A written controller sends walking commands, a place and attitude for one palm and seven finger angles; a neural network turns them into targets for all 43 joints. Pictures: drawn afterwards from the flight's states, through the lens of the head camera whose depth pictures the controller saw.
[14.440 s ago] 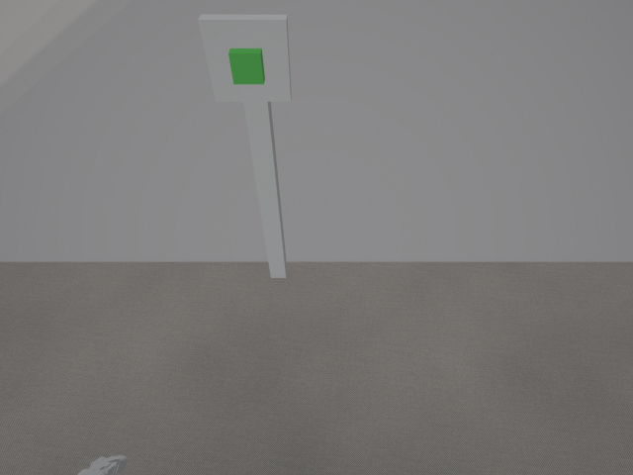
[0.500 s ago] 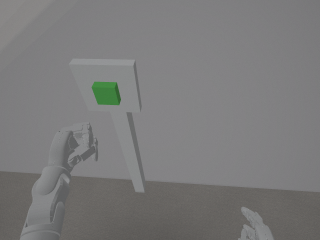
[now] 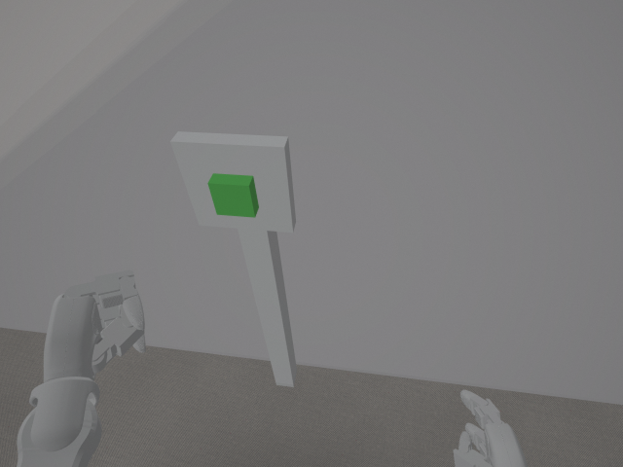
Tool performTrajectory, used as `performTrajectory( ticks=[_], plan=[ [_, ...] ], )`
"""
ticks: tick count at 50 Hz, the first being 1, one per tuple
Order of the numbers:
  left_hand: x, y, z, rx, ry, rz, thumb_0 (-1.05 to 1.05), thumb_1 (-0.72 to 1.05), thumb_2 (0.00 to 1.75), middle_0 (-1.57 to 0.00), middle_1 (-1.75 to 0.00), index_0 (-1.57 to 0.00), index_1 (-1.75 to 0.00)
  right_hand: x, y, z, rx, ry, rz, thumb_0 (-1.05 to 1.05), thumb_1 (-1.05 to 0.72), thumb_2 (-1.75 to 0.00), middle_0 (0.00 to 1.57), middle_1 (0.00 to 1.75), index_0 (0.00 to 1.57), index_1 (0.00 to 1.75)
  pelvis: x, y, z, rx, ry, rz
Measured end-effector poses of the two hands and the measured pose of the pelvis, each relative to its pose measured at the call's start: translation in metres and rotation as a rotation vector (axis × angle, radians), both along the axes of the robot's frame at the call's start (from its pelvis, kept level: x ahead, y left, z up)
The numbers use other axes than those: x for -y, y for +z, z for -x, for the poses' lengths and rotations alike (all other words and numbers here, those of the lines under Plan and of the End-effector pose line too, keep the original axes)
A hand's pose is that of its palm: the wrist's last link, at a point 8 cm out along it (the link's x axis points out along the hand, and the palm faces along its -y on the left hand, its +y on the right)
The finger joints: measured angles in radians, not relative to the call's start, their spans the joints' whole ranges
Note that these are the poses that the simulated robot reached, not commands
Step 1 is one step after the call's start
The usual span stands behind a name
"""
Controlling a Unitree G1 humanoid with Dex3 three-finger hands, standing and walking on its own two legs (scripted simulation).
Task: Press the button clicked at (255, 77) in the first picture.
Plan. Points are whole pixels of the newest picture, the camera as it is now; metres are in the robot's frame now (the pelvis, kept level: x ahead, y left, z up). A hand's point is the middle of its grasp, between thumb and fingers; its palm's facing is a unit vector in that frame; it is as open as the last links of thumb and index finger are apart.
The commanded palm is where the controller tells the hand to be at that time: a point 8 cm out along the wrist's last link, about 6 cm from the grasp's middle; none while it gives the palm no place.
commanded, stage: draw the hand back to the body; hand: left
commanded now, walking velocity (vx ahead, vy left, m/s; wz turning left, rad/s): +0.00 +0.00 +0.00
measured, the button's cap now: (235, 194) +0.50 +0.19 +0.09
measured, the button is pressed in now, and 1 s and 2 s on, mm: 0 0 0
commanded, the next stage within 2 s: step back with the hand held close in 0.62 s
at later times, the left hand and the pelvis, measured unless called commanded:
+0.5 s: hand (70, 346) +0.18 +0.25 +0.16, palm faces +0.44 -0.81 -0.39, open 3.1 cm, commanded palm +0.13 +0.29 +0.17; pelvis +0.00 +0.01 +0.00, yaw +0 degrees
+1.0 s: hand (81, 345) +0.19 +0.25 +0.15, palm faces +0.32 -0.83 -0.46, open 3.1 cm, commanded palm +0.12 +0.30 +0.17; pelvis -0.01 +0.02 +0.00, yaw -1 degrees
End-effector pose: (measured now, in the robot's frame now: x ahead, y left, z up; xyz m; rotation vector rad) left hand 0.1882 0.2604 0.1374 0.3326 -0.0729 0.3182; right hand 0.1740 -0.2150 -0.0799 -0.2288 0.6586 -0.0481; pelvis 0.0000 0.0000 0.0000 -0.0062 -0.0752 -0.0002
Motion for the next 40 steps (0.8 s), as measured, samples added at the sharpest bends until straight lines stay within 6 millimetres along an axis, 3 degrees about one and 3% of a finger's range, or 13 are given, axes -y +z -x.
performTrajectory(
  ticks=[22,40],
  plan=[
    [-0.028,0.038,0.051,0.075,0.105,-0.143,0.01,0.89,0.9,-1.31,-1.5,-1.31,-1.5,-0.008,0.005,-0.009,0.038,-0.001,-0.008,0.02,-0.9,-0.9,0.2,0.3,0.21,0.3,-0.008,0.0,-0.006,0.019,-0.008,0.01],
    [-0.031,0.042,0.046,0.117,0.087,-0.145,0.01,0.89,0.9,-1.31,-1.5,-1.31,-1.5,-0.014,0.004,0.003,0.024,0.005,-0.007,0.02,-0.9,-0.9,0.2,0.3,0.21,0.3,-0.01,-0.001,0.0,0.013,-0.005,0.011]
  ],
)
